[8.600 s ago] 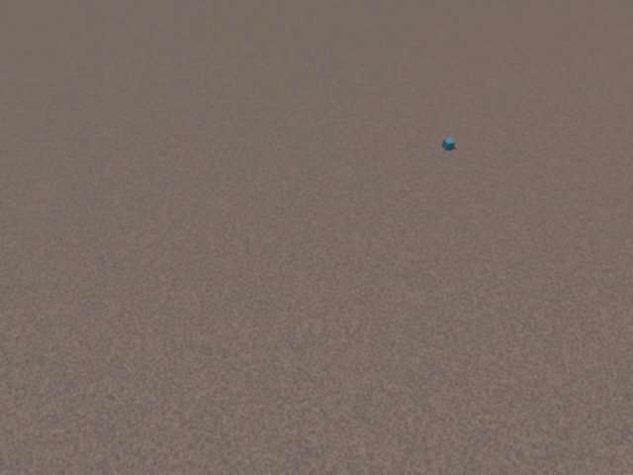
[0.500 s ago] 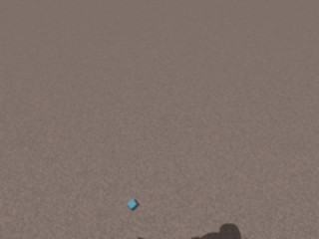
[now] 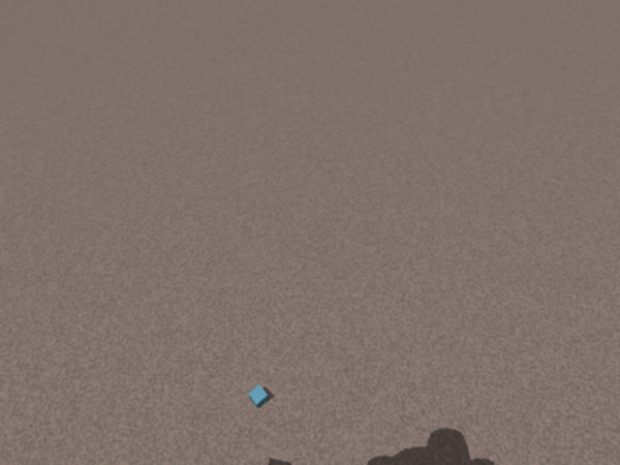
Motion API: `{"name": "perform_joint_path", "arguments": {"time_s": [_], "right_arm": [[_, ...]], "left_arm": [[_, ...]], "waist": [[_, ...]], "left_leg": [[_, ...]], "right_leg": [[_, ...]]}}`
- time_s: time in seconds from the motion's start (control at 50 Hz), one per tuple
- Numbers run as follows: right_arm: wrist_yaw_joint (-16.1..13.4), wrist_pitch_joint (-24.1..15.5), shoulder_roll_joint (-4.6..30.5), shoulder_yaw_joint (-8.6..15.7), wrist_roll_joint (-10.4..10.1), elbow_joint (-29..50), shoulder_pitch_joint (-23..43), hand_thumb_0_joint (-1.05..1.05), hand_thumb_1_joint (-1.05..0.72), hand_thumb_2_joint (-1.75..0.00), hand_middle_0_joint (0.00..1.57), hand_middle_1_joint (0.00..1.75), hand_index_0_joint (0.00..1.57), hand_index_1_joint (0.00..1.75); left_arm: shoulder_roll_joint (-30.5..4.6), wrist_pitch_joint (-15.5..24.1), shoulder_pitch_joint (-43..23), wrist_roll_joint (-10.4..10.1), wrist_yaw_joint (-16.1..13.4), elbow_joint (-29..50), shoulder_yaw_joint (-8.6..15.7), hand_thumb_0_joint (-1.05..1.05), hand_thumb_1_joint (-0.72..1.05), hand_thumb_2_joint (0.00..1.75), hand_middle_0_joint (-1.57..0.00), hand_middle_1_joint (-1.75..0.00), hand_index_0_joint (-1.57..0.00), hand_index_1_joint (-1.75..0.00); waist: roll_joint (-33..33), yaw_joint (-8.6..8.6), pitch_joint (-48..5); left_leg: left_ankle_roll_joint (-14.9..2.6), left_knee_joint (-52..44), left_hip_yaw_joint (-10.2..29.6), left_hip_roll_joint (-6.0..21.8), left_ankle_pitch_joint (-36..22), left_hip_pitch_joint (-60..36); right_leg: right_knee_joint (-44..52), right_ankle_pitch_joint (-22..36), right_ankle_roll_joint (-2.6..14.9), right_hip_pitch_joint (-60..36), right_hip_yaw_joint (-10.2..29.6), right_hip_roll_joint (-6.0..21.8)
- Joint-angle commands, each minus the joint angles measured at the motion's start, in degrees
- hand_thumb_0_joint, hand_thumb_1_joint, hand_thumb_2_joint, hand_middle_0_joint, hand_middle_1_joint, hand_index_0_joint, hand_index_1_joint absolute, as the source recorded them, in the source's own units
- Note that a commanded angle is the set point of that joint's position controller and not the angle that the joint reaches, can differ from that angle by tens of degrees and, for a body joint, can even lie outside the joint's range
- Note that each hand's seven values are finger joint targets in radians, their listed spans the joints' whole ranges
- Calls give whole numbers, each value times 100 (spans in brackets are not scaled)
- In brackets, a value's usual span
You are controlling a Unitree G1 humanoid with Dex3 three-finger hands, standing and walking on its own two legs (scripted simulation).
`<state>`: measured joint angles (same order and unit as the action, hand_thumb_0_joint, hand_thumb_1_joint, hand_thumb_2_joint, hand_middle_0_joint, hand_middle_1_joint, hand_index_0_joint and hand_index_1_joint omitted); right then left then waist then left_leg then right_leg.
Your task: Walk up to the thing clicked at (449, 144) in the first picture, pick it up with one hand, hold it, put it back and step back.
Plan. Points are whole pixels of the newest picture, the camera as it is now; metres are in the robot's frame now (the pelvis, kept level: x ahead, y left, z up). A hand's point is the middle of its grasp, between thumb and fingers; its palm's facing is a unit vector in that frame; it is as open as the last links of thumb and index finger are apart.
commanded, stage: stand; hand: left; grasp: from above
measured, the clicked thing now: (258, 396) +0.42 +0.20 -0.76
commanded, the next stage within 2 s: rise first in 0.54 s
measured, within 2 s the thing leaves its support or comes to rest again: neither
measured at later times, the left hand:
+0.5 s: hand out of the picture +0.08 +0.25 -0.16, palm faces -0.03 -0.94 -0.35, open 7.4 cm
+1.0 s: hand out of the picture +0.14 +0.25 -0.18, palm faces -0.07 -0.91 -0.41, open 11.1 cm
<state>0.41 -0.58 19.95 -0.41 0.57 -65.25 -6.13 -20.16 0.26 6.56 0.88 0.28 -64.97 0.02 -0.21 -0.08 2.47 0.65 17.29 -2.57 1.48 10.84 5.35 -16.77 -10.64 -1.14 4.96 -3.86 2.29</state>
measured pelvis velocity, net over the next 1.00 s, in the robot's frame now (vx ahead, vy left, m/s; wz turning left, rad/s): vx -0.02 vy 0.00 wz -0.01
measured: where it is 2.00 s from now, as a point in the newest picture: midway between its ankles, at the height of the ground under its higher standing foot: outside the picture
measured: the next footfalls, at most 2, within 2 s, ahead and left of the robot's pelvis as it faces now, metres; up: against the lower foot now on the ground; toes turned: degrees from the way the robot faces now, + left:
none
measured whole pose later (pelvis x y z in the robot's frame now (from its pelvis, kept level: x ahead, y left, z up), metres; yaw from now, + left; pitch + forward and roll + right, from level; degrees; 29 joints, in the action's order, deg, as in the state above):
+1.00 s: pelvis -0.02 +0.00 -0.03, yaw +0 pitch +8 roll -1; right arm -0.3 -1.5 13.4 1.1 -1.8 -41.0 -15.2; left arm -18.3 -6.5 -0.1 8.9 -2.0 -53.4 8.2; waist 0.4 -2.2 -0.4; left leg 0.5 37.8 -2.3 2.6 18.5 27.7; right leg -36.3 -17.7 -0.7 27.0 -3.3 2.2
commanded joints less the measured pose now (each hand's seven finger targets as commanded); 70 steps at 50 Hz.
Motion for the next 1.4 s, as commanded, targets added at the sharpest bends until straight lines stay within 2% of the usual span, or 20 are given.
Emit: {"name": "perform_joint_path", "arguments": {"time_s": [0.0,0.12,0.22,0.3,0.6,0.62,0.64,0.66,0.68,0.72,0.76,0.8,0.86,0.92,1.0,1.08,1.2,1.26,1.32,1.38], "right_arm": [[-92,-123,1233,241,5,350,196,0,-90,-90,20,30,20,30],[-86,-107,1221,248,5,362,236,0,-90,-90,20,30,20,30],[-97,-123,1258,254,-2,390,240,0,-90,-90,20,30,20,30],[-102,-126,1240,247,-4,380,224,0,-90,-90,20,30,20,30],[-103,-108,1239,262,-2,447,191,0,-90,-90,20,30,20,30],[-103,-107,1195,249,4,442,194,0,-90,-90,20,30,20,30],[-211,-336,270,72,-370,2008,-6,0,-92,-90,20,30,20,30],[-255,-300,430,97,-365,1670,-343,0,-86,-89,20,30,20,30],[-302,-232,621,220,-380,1716,-541,0,-89,-89,20,30,20,30],[-301,-215,607,332,-313,1980,-653,0,-93,-91,20,30,20,30],[-256,-262,559,530,-157,2179,-935,0,-99,-92,20,30,20,30],[-211,-275,510,559,-170,2542,-965,0,-99,-92,20,30,20,30],[-198,-263,435,565,-247,2902,-843,0,-98,-92,20,30,20,30],[-148,-310,389,528,-241,3210,-650,0,-95,-91,20,30,20,30],[-95,-468,320,542,-179,3319,-822,0,-96,-91,20,30,20,30],[-113,-641,254,568,-127,3494,-844,0,-97,-92,20,30,20,30],[-236,-746,206,579,-97,3652,-752,0,-93,-91,20,30,20,30],[-296,-785,189,577,-69,3664,-739,0,-92,-91,20,30,20,30],[-361,-842,206,531,-34,3577,-665,0,-92,-91,20,30,20,30],[-381,-899,174,498,18,3476,-624,0,-89,-90,20,30,20,30]], "left_arm": [[-1182,145,-202,-19,-87,333,232,0,90,90,-20,-30,-20,-30],[-1203,139,-224,-25,-92,310,233,0,90,90,-20,-30,-20,-30],[-1221,157,-146,-5,-97,324,244,0,90,90,-20,-30,-20,-30],[-1186,148,-169,-25,-99,327,231,0,90,90,-20,-30,-20,-30],[-1167,147,-205,-15,-95,366,239,0,90,90,-20,-30,-20,-30],[-1216,143,-198,-14,-93,368,248,0,82,98,-14,-38,-15,-38],[-343,651,-2209,-305,-179,2378,338,0,77,90,-17,-46,-19,-46],[-493,562,-2785,-267,-200,1844,376,0,69,91,-16,-54,-17,-54],[-973,345,-1709,-139,-190,933,681,0,61,93,-17,-62,-17,-62],[-1393,238,-1894,126,-63,770,949,0,45,99,-11,-78,-12,-77],[-1253,182,-874,446,2,504,1155,0,29,101,-9,-90,-11,-87],[-1146,38,-489,589,-14,833,1230,0,13,104,-7,-95,-9,-93],[-954,-369,-556,737,-171,1341,1106,0,-11,104,-7,-99,-8,-98],[-846,-696,-536,849,-342,1481,1072,0,-35,101,-8,-102,-9,-101],[-788,-759,-711,991,-500,1988,1159,0,-59,102,-10,-102,-9,-103],[-805,-727,-560,1204,-658,2565,1270,0,-61,101,-11,-102,-10,-103],[-690,-1102,-33,1397,-827,3408,1227,0,-61,104,-10,-100,-8,-103],[-579,-1288,-240,1528,-872,3686,1070,0,-61,106,-10,-99,-7,-102],[-635,-1375,-684,1872,-1051,3211,1060,0,-61,104,-10,-99,-8,-101],[-533,-1325,-1383,2321,-1368,2732,1003,0,-61,106,-10,-95,-6,-99]], "waist": [[-39,9,-543],[49,2,-437],[-11,19,-600],[-6,26,-552],[19,4,-497],[39,-8,-417],[-69,-671,193],[-9,-522,-145],[234,-345,-39],[187,-234,-508],[10,45,-1340],[-278,188,-1737],[-140,76,-1551],[-11,28,-1283],[-156,-42,-1492],[-309,-16,-1872],[-384,-30,-2100],[-323,-189,-2207],[-223,-288,-1965],[-153,-293,-2188]], "left_leg": [[-125,-190,493,716,-1328,-94],[-116,-225,525,714,-1155,-79],[-150,-113,479,738,-1588,-233],[-135,-116,482,751,-1703,-250],[-161,-145,476,735,-1422,-192],[-131,-203,470,716,-1352,-149],[-119,207,-85,-115,-484,597],[-135,301,-51,-132,-393,567],[-130,388,-56,-110,-295,727],[-137,851,-12,-139,-396,1062],[-92,1250,1,-205,-774,1203],[-34,1414,-14,-247,-1071,1205],[-42,1394,31,-231,-972,1388],[-42,1647,61,-183,-453,1807],[-22,2283,117,-112,-157,2341],[-22,2893,171,-77,-23,2766],[-20,3288,281,-28,79,3121],[-38,3563,288,-11,21,3301],[-55,3945,325,6,294,3844],[-79,4592,275,-24,631,4533]], "right_leg": [[163,1315,186,-202,560,727],[203,992,167,-110,528,686],[121,1583,186,-242,530,735],[114,1579,178,-235,502,714],[203,1354,180,-229,537,714],[192,1294,176,-169,511,690],[-231,803,147,1207,174,-178],[-312,680,150,985,134,-148],[-363,452,170,984,72,-199],[-759,479,204,1180,80,-189],[-1191,797,227,1055,117,-144],[-1428,973,246,927,131,-157],[-1344,833,235,1129,89,-199],[-1571,217,234,1632,41,-240],[-2247,-98,230,2358,45,-265],[-2929,-247,238,2914,90,-241],[-3353,-359,228,3338,112,-225],[-3558,-283,220,3570,143,-215],[-3946,-522,232,4162,116,-214],[-4535,-781,259,4861,148,-201]]}}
